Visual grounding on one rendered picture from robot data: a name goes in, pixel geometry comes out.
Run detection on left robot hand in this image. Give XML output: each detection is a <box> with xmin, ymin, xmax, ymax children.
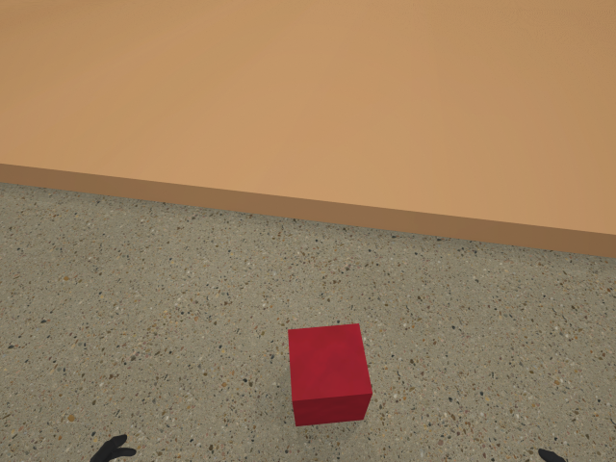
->
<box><xmin>90</xmin><ymin>434</ymin><xmax>137</xmax><ymax>462</ymax></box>

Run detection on carton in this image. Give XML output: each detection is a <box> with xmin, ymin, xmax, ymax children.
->
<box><xmin>288</xmin><ymin>323</ymin><xmax>372</xmax><ymax>426</ymax></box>

